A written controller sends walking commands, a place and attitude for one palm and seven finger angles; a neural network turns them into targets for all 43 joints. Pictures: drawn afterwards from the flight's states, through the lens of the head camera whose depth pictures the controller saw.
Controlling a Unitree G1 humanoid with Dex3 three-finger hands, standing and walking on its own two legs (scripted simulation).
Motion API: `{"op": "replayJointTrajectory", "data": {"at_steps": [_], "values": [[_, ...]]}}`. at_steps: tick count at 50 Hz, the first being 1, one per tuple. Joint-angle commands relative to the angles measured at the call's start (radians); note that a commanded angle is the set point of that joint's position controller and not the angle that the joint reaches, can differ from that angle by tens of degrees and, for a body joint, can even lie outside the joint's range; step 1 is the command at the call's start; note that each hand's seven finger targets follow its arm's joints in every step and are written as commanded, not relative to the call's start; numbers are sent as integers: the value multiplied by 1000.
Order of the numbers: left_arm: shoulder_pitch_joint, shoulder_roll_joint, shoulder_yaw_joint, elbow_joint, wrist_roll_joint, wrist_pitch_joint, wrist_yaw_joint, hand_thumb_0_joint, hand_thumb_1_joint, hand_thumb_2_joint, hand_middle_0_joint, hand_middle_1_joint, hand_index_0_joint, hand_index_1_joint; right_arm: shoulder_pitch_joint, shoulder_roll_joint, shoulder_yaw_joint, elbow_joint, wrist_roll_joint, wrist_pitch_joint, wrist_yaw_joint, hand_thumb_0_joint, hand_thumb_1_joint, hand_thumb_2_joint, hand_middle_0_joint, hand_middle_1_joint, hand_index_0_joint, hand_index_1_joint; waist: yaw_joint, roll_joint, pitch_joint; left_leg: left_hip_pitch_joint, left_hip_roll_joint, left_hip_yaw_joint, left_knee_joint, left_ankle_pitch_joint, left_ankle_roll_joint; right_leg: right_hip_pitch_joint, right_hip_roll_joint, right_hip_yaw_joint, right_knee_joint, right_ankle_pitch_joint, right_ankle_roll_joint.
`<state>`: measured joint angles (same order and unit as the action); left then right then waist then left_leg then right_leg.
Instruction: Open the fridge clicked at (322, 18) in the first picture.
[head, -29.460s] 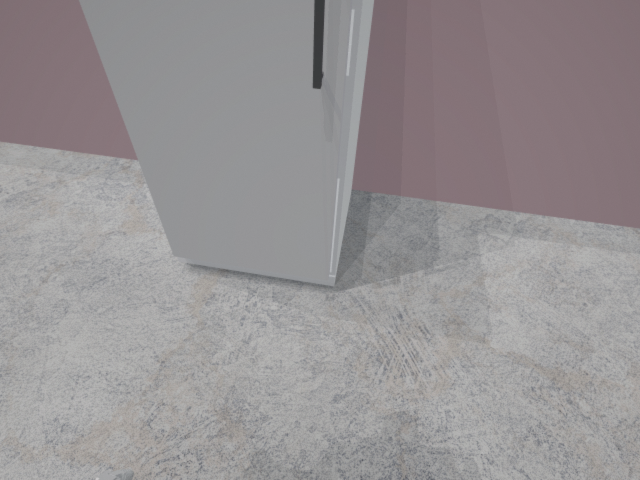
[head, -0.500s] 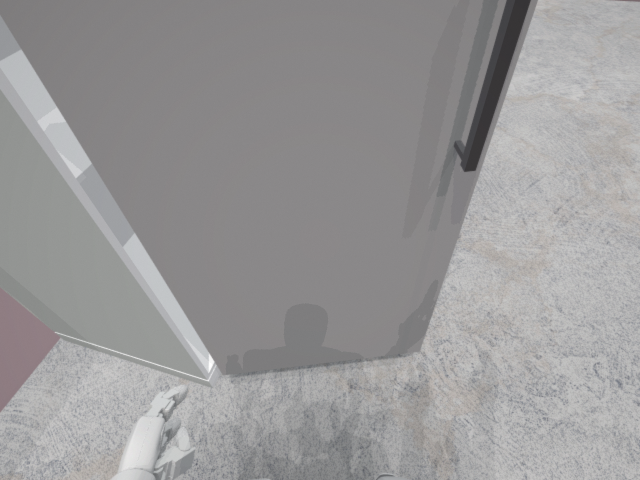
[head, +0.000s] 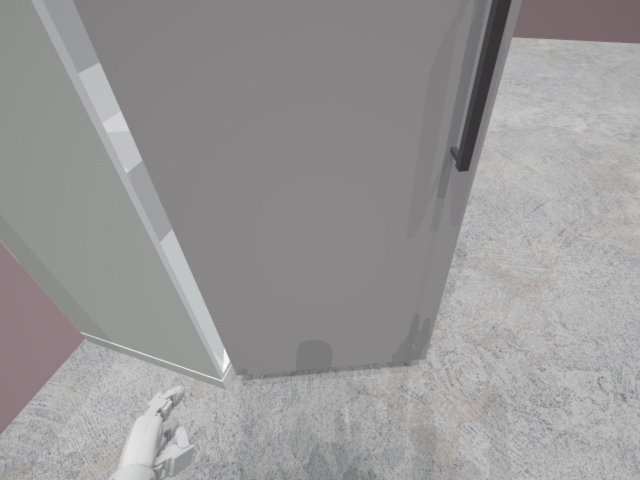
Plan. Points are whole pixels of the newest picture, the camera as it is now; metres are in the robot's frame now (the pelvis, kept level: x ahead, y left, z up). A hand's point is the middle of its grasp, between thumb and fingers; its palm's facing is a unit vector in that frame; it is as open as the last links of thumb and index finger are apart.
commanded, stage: step back with the hand held close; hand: right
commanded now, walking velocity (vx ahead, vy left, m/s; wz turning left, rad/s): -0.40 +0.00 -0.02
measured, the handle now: (482, 56) +0.62 -0.22 +0.27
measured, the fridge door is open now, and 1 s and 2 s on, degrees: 67 67 67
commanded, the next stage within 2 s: stop stepping back and stand still in 0.06 s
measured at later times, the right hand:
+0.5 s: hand out of the picture +0.06 -0.33 +0.18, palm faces +0.46 +0.76 -0.46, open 7.5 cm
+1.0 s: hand out of the picture +0.06 -0.34 +0.18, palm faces +0.45 +0.69 -0.57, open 7.5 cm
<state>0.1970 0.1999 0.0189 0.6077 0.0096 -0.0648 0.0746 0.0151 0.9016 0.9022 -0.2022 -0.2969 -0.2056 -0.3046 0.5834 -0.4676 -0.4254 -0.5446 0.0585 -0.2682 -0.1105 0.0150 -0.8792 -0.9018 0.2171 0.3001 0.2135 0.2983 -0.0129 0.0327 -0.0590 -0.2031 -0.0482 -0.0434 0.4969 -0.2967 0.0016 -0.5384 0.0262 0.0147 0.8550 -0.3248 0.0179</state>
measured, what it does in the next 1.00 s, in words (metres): walks backwards: right foot, then left foot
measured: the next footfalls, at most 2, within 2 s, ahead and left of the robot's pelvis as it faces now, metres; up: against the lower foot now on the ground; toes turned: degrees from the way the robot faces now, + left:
right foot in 0.08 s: +0.06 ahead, -0.10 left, +0.00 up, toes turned +0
left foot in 0.48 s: -0.17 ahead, +0.05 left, +0.00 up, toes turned +3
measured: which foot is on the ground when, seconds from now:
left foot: down 0.00-0.10, up 0.12-0.46, down 0.48-0.68, up 0.70-0.94, down 0.96-1.00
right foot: up 0.00-0.06, down 0.08-0.44, up 0.46-0.66, down 0.68-1.00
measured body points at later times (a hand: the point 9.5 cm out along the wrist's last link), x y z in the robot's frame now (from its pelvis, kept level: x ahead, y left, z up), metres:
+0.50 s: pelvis -0.13 -0.05 +0.00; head -0.14 -0.07 +0.45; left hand +0.04 +0.17 -0.06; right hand +0.03 -0.37 +0.21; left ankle -0.21 +0.05 -0.74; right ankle -0.02 -0.12 -0.71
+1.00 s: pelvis -0.12 -0.07 -0.01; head -0.13 -0.06 +0.44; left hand +0.01 +0.15 -0.11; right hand +0.03 -0.38 +0.21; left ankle -0.08 +0.04 -0.73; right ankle -0.14 -0.20 -0.73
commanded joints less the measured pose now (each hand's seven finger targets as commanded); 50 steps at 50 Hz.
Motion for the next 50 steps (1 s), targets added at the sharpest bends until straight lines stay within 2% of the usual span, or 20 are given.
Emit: {"op": "replayJointTrajectory", "data": {"at_steps": [1,3,4,6,8,12,18,21,24,27,32,33,34,35,37,41,46,47,49,50], "values": [[-131,103,2,-134,11,-41,17,0,900,900,-200,-300,-200,-300,-159,-136,-88,-50,-10,-23,-30,0,-900,-900,200,300,200,300,17,68,186,-278,204,-59,-171,319,89,162,-54,35,-172,-19,-5],[-119,151,9,-124,-4,-60,36,0,900,900,-200,-300,-200,-300,-249,-138,-64,-62,-9,-40,-28,0,-900,-900,200,300,200,300,27,-159,166,-130,59,18,46,320,10,184,-83,55,-582,368,-9],[-99,173,25,-138,-5,-71,35,0,900,900,-200,-300,-200,-300,-262,-141,-61,-109,-17,-51,-31,0,-900,-900,200,300,200,300,7,-293,67,-130,7,21,191,118,-3,224,-236,212,-566,634,-60],[-39,150,53,-133,-8,-107,8,0,900,900,-200,-300,-200,-300,-233,-167,-94,-165,-8,-79,-30,0,-900,-900,200,300,200,300,-17,-190,-146,-197,-6,-32,305,-183,5,471,-309,219,-503,786,-140],[-57,145,48,-156,18,-143,-4,0,900,900,-200,-300,-200,-300,-139,-175,-116,-310,15,-72,-22,0,-900,-900,200,300,200,300,-20,-298,-268,-153,-24,-54,472,-265,-4,427,-350,373,-572,606,-122],[-27,147,63,-164,-4,-165,-30,0,900,900,-200,-300,-200,-300,13,-183,-160,-403,6,-38,-37,0,-900,-900,200,300,200,300,-9,-172,-262,-131,-19,8,366,-127,-11,437,-280,274,-641,24,-127],[-63,115,25,-113,19,-114,1,0,900,900,-200,-300,-200,-300,30,-115,-112,-151,13,63,-57,0,-900,-900,200,300,200,300,7,-362,-36,136,-131,196,-27,-263,39,210,-143,127,-887,-336,143],[-16,115,34,-84,9,-77,8,0,900,900,-200,-300,-200,-300,-23,-143,-91,-102,5,92,-42,0,-900,-900,200,300,200,300,11,-27,-70,72,47,80,-311,-84,99,333,-6,-101,-417,-75,71],[-71,121,19,-101,-3,-59,-1,0,900,900,-200,-300,-200,-300,-173,-192,-116,-192,15,93,-44,0,-900,-900,200,300,200,300,12,170,-11,-149,386,-193,-369,-46,254,113,-6,-4,262,-23,-7],[-82,158,53,-113,-34,-70,-9,0,900,900,-200,-300,-200,-300,-300,-105,-14,-53,5,75,-25,0,-900,-900,200,300,200,300,18,273,111,-128,318,-193,-367,-255,199,-51,-36,12,338,-49,-9],[-96,129,14,-93,-10,-96,40,0,900,900,-200,-300,-200,-300,-419,-107,9,-116,-31,50,-55,0,-900,-900,200,300,200,300,35,-113,158,-159,222,-5,-102,-204,150,304,-58,-114,-394,-63,-50],[-48,149,18,-100,-7,-116,43,0,900,900,-200,-300,-200,-300,-422,-123,-12,-157,-29,36,-60,0,-900,-900,200,300,200,300,41,-257,94,-196,132,52,120,-119,108,438,-83,-44,-490,-32,-63],[-44,184,31,-132,-7,-128,36,0,900,900,-200,-300,-200,-300,-421,-135,-30,-248,-28,15,-70,0,-900,-900,200,300,200,300,32,-519,48,-401,19,135,358,-205,39,592,-297,335,-543,79,-129],[-42,141,20,-138,0,-143,27,0,900,900,-200,-300,-200,-300,-422,-170,-54,-317,-38,-12,-71,0,-900,-900,200,300,200,300,28,-512,45,-447,1,75,499,-309,30,565,-395,508,-612,113,-192],[-14,120,24,-119,6,-168,8,0,900,900,-200,-300,-200,-300,-274,-263,-170,-351,-12,-26,-56,0,-900,-900,200,300,200,300,16,-283,15,-387,47,16,540,-253,16,457,-391,478,-608,142,-231],[-23,129,33,-124,-8,-168,-31,0,900,900,-200,-300,-200,-300,-27,-129,-139,-245,-15,-6,-45,0,-900,-900,200,300,200,300,9,-283,10,-139,67,92,292,-57,1,249,-295,119,-560,146,-145],[-39,136,33,-140,-9,-111,-8,0,900,900,-200,-300,-200,-300,-18,-123,-159,-11,-21,15,-48,0,-900,-900,200,300,200,300,9,-140,45,207,9,169,53,-81,10,-66,-218,2,-461,-361,-91],[-44,134,30,-138,-12,-105,-4,0,900,900,-200,-300,-200,-300,-26,-115,-146,25,-24,25,-48,0,-900,-900,200,300,200,300,6,-54,55,179,51,84,-24,-147,40,-68,-163,-39,-326,-349,-75],[-35,127,38,-133,-14,-97,-1,0,900,900,-200,-300,-200,-300,-80,-138,-140,46,-19,36,-51,0,-900,-900,200,300,200,300,20,246,66,36,342,-406,-266,-256,177,-70,-42,-68,79,-215,-42],[-53,154,32,1,1,-67,-94,0,900,900,-200,-300,-200,-300,-97,75,246,622,-130,197,77,0,-900,-900,200,300,200,300,29,152,95,-26,511,-173,-98,416,190,-171,-139,-33,196,-282,-27]]}}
